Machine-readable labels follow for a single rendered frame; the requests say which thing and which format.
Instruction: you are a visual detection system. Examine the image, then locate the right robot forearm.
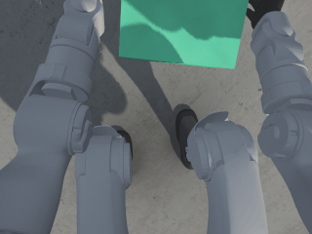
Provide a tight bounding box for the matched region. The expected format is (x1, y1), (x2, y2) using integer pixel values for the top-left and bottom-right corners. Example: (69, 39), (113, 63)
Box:
(250, 11), (312, 116)

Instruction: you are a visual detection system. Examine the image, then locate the right robot shin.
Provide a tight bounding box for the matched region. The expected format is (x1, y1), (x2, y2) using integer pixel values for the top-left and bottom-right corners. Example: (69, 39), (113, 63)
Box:
(185, 110), (258, 171)

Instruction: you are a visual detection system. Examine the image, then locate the carton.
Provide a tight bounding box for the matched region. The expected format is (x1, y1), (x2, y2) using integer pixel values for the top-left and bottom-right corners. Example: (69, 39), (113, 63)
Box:
(118, 0), (249, 69)

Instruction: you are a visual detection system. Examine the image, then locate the right robot hand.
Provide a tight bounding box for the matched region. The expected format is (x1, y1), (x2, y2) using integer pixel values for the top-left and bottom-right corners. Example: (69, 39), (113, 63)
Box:
(246, 0), (285, 29)

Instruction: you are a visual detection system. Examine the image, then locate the robot left upper arm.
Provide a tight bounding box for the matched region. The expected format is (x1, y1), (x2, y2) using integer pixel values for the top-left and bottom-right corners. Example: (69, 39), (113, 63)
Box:
(0, 94), (92, 234)

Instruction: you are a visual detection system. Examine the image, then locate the right robot thigh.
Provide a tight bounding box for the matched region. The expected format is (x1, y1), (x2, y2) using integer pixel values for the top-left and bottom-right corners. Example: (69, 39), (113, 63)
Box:
(190, 120), (268, 234)

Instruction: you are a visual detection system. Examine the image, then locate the robot right upper arm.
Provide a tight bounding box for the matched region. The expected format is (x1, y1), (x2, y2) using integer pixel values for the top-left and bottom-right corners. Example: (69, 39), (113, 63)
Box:
(257, 108), (312, 234)

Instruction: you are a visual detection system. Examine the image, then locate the left robot forearm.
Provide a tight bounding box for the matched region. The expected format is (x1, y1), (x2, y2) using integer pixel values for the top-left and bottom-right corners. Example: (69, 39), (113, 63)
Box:
(13, 0), (105, 144)

